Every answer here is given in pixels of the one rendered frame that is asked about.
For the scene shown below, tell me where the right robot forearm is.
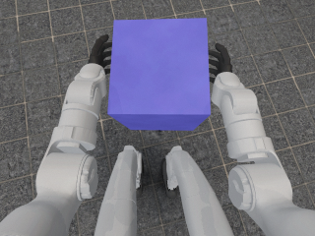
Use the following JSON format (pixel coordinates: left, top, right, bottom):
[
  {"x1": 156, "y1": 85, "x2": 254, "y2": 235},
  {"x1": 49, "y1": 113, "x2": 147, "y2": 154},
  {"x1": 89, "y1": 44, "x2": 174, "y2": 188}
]
[{"x1": 211, "y1": 72, "x2": 292, "y2": 199}]

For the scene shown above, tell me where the robot left upper arm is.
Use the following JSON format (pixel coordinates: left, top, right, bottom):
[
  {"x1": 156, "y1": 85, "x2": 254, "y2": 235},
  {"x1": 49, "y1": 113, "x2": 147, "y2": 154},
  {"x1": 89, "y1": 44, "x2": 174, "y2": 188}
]
[{"x1": 0, "y1": 152, "x2": 98, "y2": 236}]

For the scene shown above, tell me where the robot left foot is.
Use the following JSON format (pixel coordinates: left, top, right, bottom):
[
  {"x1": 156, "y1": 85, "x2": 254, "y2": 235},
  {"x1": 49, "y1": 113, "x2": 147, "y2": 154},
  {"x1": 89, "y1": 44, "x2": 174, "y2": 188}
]
[{"x1": 136, "y1": 158, "x2": 145, "y2": 198}]

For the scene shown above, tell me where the right robot hand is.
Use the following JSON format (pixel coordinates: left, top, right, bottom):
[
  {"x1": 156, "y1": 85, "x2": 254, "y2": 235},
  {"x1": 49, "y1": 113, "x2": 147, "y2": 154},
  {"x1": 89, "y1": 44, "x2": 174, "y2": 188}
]
[{"x1": 208, "y1": 43, "x2": 232, "y2": 83}]

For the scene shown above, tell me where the left robot forearm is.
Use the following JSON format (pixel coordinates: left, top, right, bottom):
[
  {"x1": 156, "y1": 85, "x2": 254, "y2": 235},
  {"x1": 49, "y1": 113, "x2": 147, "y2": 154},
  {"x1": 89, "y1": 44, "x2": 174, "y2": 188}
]
[{"x1": 35, "y1": 63, "x2": 107, "y2": 192}]

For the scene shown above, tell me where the left robot thigh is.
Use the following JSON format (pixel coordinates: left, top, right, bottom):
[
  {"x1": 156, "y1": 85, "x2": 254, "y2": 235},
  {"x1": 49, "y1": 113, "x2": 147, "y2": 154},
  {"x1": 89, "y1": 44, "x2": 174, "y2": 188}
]
[{"x1": 94, "y1": 149, "x2": 142, "y2": 236}]

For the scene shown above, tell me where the carton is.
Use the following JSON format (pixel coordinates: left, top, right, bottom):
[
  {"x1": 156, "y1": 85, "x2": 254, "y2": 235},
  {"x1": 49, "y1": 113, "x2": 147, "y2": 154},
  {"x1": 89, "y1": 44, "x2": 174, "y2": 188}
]
[{"x1": 107, "y1": 18, "x2": 211, "y2": 131}]

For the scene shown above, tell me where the left robot hand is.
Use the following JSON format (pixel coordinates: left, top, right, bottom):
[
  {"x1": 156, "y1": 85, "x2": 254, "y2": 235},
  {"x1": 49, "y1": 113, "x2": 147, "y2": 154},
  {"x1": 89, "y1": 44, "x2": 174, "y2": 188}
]
[{"x1": 88, "y1": 34, "x2": 112, "y2": 74}]

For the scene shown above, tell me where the robot right upper arm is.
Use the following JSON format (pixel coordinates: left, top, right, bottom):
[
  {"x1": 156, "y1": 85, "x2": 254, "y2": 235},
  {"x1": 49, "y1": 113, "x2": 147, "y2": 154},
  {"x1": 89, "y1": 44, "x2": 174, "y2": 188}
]
[{"x1": 228, "y1": 162, "x2": 315, "y2": 236}]

